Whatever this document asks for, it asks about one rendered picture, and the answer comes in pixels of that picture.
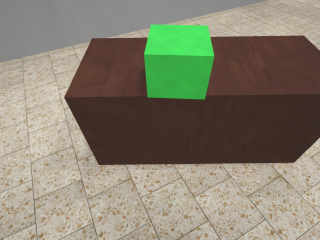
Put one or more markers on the pedestal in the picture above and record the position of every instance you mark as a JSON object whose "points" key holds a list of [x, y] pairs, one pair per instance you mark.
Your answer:
{"points": [[262, 104]]}

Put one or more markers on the carton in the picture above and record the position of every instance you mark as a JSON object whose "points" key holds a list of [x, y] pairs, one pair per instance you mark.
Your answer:
{"points": [[178, 61]]}

